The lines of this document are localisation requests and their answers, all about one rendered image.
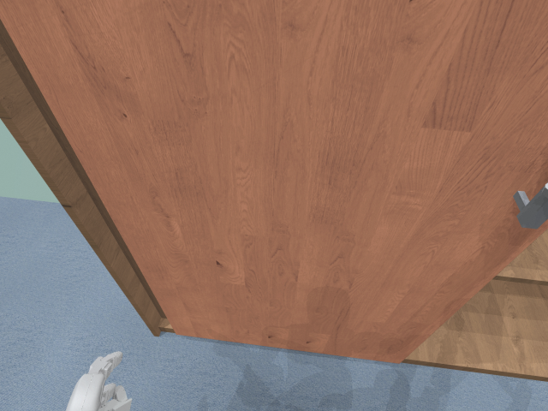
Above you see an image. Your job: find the handle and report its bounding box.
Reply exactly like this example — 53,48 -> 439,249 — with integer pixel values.
513,182 -> 548,229

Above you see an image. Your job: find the left robot hand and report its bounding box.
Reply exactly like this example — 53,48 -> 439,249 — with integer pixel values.
66,351 -> 132,411

